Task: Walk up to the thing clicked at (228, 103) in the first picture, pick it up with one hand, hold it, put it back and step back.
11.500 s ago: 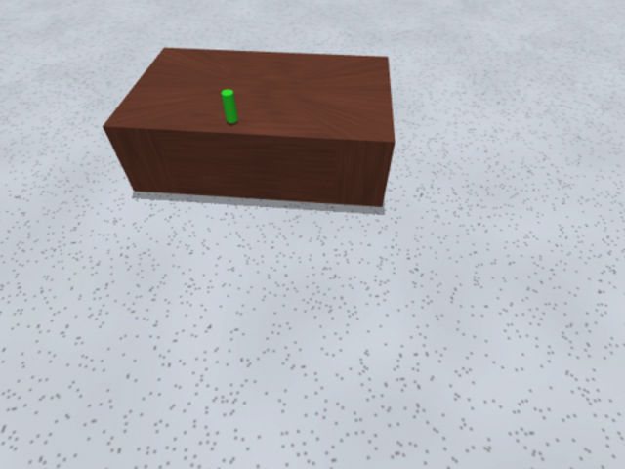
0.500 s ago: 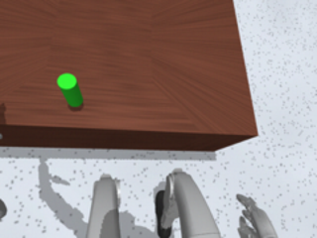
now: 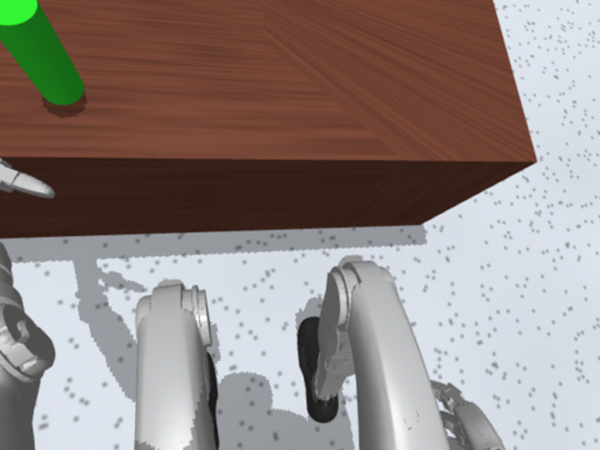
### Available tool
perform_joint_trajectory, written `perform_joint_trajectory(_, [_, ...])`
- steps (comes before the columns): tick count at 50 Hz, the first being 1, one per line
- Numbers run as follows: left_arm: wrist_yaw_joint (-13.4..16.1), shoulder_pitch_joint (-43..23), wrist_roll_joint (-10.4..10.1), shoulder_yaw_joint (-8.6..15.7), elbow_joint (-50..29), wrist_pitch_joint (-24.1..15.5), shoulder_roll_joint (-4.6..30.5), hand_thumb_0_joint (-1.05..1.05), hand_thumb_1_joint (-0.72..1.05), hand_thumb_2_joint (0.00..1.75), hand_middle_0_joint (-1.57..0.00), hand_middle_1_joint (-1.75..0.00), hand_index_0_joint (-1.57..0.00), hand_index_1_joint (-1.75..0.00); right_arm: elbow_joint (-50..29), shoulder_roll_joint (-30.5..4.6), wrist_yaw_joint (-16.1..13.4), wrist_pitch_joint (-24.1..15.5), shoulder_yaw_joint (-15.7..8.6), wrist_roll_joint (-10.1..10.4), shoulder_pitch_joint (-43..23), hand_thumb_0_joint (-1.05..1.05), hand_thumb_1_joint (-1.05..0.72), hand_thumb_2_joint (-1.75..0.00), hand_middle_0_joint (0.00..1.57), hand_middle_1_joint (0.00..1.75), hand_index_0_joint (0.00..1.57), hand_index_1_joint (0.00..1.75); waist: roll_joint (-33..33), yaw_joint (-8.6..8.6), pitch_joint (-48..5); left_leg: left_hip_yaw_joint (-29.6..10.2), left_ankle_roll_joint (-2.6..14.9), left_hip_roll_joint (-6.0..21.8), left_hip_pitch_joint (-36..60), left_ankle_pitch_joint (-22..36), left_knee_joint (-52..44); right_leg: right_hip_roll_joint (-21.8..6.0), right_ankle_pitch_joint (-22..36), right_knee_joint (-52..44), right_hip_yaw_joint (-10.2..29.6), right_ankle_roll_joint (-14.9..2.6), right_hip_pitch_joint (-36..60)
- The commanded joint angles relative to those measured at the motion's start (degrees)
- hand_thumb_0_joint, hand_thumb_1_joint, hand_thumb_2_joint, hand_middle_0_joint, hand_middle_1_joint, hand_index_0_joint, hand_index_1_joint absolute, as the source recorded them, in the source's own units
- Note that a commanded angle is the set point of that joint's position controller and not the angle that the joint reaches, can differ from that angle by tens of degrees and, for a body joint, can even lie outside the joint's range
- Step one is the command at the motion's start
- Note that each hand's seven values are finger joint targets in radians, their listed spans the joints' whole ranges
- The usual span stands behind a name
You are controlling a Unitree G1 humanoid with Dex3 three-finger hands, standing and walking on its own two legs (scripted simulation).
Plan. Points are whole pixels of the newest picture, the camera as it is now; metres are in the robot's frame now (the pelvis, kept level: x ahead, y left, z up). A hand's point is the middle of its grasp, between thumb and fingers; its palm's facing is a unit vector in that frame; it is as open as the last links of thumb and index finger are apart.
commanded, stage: close in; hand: left
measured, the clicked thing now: (39, 52) +0.57 +0.25 +0.02
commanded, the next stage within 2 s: close in 0.46 s
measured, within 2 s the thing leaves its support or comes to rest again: leaves its support in 1.80 s
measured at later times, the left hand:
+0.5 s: hand (27, 100) +0.52 +0.26 +0.01, palm faces +0.21 -0.98 +0.02, open 17.6 cm
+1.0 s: hand (26, 83) +0.52 +0.26 +0.03, palm faces +0.22 -0.98 +0.01, open 13.8 cm
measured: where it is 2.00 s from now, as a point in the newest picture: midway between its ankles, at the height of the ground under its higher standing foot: (262, 405)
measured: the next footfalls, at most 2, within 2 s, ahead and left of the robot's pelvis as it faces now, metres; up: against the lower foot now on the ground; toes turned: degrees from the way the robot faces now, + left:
none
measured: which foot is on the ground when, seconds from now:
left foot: down 0.00-1.00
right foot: down 0.00-1.00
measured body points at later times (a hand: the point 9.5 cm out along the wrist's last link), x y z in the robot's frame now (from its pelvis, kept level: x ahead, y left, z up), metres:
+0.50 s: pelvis +0.02 +0.00 +0.02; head +0.24 +0.05 +0.41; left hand +0.50 +0.31 +0.01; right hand +0.12 -0.27 -0.10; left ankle +0.09 +0.12 -0.36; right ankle +0.13 -0.12 -0.36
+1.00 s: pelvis +0.02 +0.00 +0.02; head +0.23 +0.04 +0.41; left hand +0.51 +0.31 +0.03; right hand +0.11 -0.27 -0.10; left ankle +0.09 +0.12 -0.36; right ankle +0.13 -0.12 -0.36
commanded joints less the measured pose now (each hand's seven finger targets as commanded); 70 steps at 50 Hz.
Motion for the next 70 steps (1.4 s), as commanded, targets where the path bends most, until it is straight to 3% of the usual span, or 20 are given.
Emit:
perform_joint_trajectory(1, [3.36,-23.55,-0.20,-2.16,-17.50,-2.10,18.17,0.00,-0.61,0.00,-0.08,-0.08,-0.11,-0.05,-2.73,-12.98,-0.62,-0.33,-5.57,0.71,8.49,0.00,-0.89,-0.89,0.20,0.30,0.20,0.30,18.58,2.46,-43.34,1.83,0.37,-1.32,25.20,-6.03,-20.58,1.61,-5.61,-13.56,1.75,-0.97,22.16])
perform_joint_trajectory(4, [3.93,-20.28,-1.08,-5.48,-14.22,0.78,12.02,0.00,-0.61,0.00,-0.07,-0.07,-0.10,-0.04,-1.83,-13.33,-0.91,0.32,-6.42,1.68,9.79,0.00,-0.90,-0.89,0.20,0.30,0.20,0.30,15.97,0.45,-40.08,0.93,0.53,-1.43,24.57,-5.32,-20.39,1.58,-4.31,-13.71,0.70,-1.18,19.65])
perform_joint_trajectory(7, [5.46,-18.57,-1.45,-4.34,-18.18,1.87,13.45,0.00,-0.61,0.00,-0.06,-0.05,-0.09,-0.02,-2.86,-13.37,-1.02,1.17,-7.05,2.46,9.72,0.00,-0.90,-0.89,0.20,0.30,0.20,0.30,13.98,1.96,-39.20,1.19,0.76,-1.66,22.44,-2.81,-20.10,1.58,-2.70,-13.86,0.58,-1.38,20.72])
perform_joint_trajectory(9, [5.58,-14.97,-2.10,-6.70,-14.82,2.82,7.13,0.00,-0.61,0.00,-0.06,-0.05,-0.09,-0.02,-2.04,-12.74,-0.78,1.61,-7.22,2.84,10.36,0.00,-0.90,-0.89,0.20,0.30,0.20,0.30,11.96,1.10,-36.40,0.98,0.71,-1.69,22.29,-0.14,-19.45,1.62,-0.45,-13.70,0.16,-1.44,19.54])
perform_joint_trajectory(11, [6.06,-13.52,-2.22,-7.12,-12.98,2.91,6.27,0.00,-0.61,0.00,-0.06,-0.06,-0.09,-0.02,-2.39,-12.64,-0.71,1.92,-7.28,3.29,9.53,0.00,-0.90,-0.89,0.20,0.30,0.20,0.30,10.27,0.87,-32.67,0.44,0.85,-1.57,20.27,-0.48,-19.63,1.55,-0.90,-13.62,0.00,-1.44,18.05])
perform_joint_trajectory(13, [7.34,-15.42,-2.03,-4.11,-18.65,1.86,10.65,0.00,-0.61,0.00,-0.06,-0.05,-0.10,-0.01,-2.68,-12.62,-0.66,2.45,-7.68,3.36,9.30,0.00,-0.90,-0.89,0.20,0.30,0.20,0.30,10.53,2.99,-34.18,0.73,0.92,-1.51,20.47,0.14,-19.94,1.63,-0.40,-13.88,0.43,-1.41,19.69])
perform_joint_trajectory(16, [8.40,-15.25,-2.13,-6.65,-18.13,0.94,4.67,0.00,-0.61,0.00,-0.07,-0.07,-0.11,-0.02,-2.90,-11.83,-0.16,2.99,-7.73,3.27,8.97,0.00,-0.90,-0.89,0.20,0.30,0.20,0.30,10.94,2.04,-35.68,0.25,0.52,-1.41,23.27,2.52,-20.14,1.53,1.66,-13.05,0.27,-1.55,19.36])
perform_joint_trajectory(18, [9.09,-15.39,-1.44,-5.03,-19.29,-0.10,7.48,0.00,-0.60,0.00,-0.06,-0.05,-0.09,-0.01,-2.15,-12.24,-0.20,3.21,-8.05,2.98,9.34,0.00,-0.90,-0.89,0.20,0.30,0.20,0.30,12.99,2.80,-38.20,0.55,0.18,-1.33,25.79,6.85,-19.46,1.49,4.87,-12.24,0.53,-1.72,20.36])
perform_joint_trajectory(21, [9.81,-18.82,-0.69,-5.53,-23.60,-1.27,7.85,0.00,-0.61,0.00,-0.08,-0.06,-0.11,-0.03,-2.26,-12.02,-0.01,3.90,-8.42,2.35,9.79,0.00,-0.90,-0.90,0.20,0.30,0.20,0.30,14.40,2.81,-43.74,1.38,0.06,-1.33,28.71,11.47,-18.53,1.64,8.25,-12.12,1.06,-1.82,23.46])
perform_joint_trajectory(24, [9.78,-17.19,-1.09,-6.96,-21.68,-1.50,3.80,0.00,-0.61,0.00,-0.08,-0.07,-0.11,-0.04,-1.67,-11.94,0.20,4.32,-8.60,2.09,9.88,0.00,-0.91,-0.90,0.20,0.30,0.20,0.30,15.16,2.34,-44.24,1.09,-0.21,-1.27,31.09,13.73,-18.71,1.56,9.52,-11.62,0.85,-1.96,22.94])
perform_joint_trajectory(28, [9.81,-16.32,-0.69,-7.83,-20.32,-1.07,3.31,0.00,-0.61,0.00,-0.08,-0.06,-0.10,-0.04,-1.91,-12.10,0.15,5.02,-8.89,2.04,9.52,0.00,-0.92,-0.90,0.20,0.30,0.20,0.30,13.70,1.85,-43.15,1.65,0.05,-1.40,29.32,12.69,-18.40,1.53,8.91,-12.61,1.22,-1.83,23.99])
perform_joint_trajectory(32, [9.96,-17.43,-1.44,-5.84,-21.35,-1.13,5.36,0.00,-0.47,0.11,-0.32,-0.24,-0.34,-0.22,-2.48,-12.11,0.11,5.65,-8.84,2.28,9.48,0.00,-0.90,-0.90,0.20,0.30,0.20,0.30,11.48,2.49,-43.75,2.18,0.41,-1.58,26.93,12.56,-17.75,1.63,9.48,-12.74,1.61,-1.68,26.33])
perform_joint_trajectory(35, [9.83,-16.61,-1.64,-6.46,-17.73,-0.92,3.30,0.00,-0.45,0.15,-0.40,-0.30,-0.42,-0.28,-2.45,-11.76,0.14,5.73,-8.66,2.38,9.10,0.00,-0.91,-0.90,0.20,0.30,0.20,0.30,9.14,1.32,-40.06,2.24,0.75,-1.56,23.66,10.76,-17.26,1.59,8.27,-13.05,1.68,-1.40,25.71])
perform_joint_trajectory(45, [10.42,-21.67,-0.36,-6.44,-18.47,-0.60,6.41,0.00,-0.29,0.26,-0.57,-0.44,-0.58,-0.42,-3.97,-11.96,0.01,6.49,-8.69,2.39,8.59,0.00,-0.90,-0.89,0.20,0.30,0.20,0.30,10.81,1.55,-40.61,2.02,0.78,-1.36,24.71,3.94,-19.20,1.63,2.44,-14.43,1.87,-1.38,23.94])
perform_joint_trajectory(50, [11.21,-22.03,0.03,-6.30,-17.56,-0.11,6.66,0.00,-0.23,0.38,-0.69,-0.56,-0.70,-0.54,-3.24,-11.70,-0.15,6.91,-8.41,2.30,10.16,0.00,-0.91,-0.89,0.20,0.30,0.20,0.30,11.82,1.57,-41.99,2.24,0.57,-1.31,25.91,7.85,-18.76,1.71,5.61,-14.16,1.91,-1.46,25.24])
perform_joint_trajectory(54, [11.76,-20.54,0.79,-7.37,-14.60,0.34,4.86,0.00,-0.12,0.46,-0.79,-0.66,-0.81,-0.64,-3.21,-11.73,-0.06,7.25,-8.45,2.40,10.00,0.00,-0.91,-0.89,0.20,0.30,0.20,0.30,12.00,0.94,-38.30,1.22,0.47,-1.02,25.97,4.87,-20.57,1.66,3.31,-14.41,1.34,-1.50,22.59])
perform_joint_trajectory(59, [12.49,-23.48,1.14,-5.56,-17.02,0.16,8.28,0.00,-0.01,0.59,-0.92,-0.79,-0.93,-0.77,-3.98,-12.25,-0.03,7.72,-8.51,2.52,10.66,0.00,-0.90,-0.89,0.20,0.30,0.20,0.30,12.28,1.33,-39.94,0.98,0.49,-1.02,26.38,5.32,-20.72,1.73,3.78,-14.29,1.26,-1.58,22.65])
perform_joint_trajectory(62, [12.58,-23.23,1.04,-7.55,-13.97,0.54,5.67,0.00,0.10,0.66,-1.00,-0.87,-1.01,-0.85,-3.53,-11.97,0.03,7.70,-8.17,2.57,10.34,0.00,-0.91,-0.89,0.20,0.30,0.20,0.30,11.15,-0.10,-36.97,0.36,0.69,-0.96,24.80,2.18,-21.33,1.63,1.45,-14.91,1.05,-1.36,21.62])
perform_joint_trajectory(64, [12.97,-23.98,1.63,-6.17,-14.34,0.24,8.62,0.00,0.14,0.73,-1.05,-0.92,-1.07,-0.91,-3.22,-12.04,-0.04,7.79,-8.24,2.45,10.92,0.00,-0.90,-0.89,0.20,0.30,0.20,0.30,10.71,0.40,-36.67,1.13,0.98,-1.00,23.35,0.82,-21.10,1.72,0.31,-15.68,1.45,-1.13,22.92])
perform_joint_trajectory(70, [13.26,-23.17,1.78,-6.28,-12.61,0.35,7.88,0.00,0.24,0.91,-1.21,-1.11,-1.22,-1.09,-3.23,-12.34,0.25,8.09,-7.85,2.29,11.20,0.00,-0.90,-0.89,0.20,0.30,0.20,0.30,12.45,0.65,-38.81,0.92,0.45,-0.88,25.95,5.34,-20.72,1.71,3.68,-14.13,1.25,-1.52,22.36])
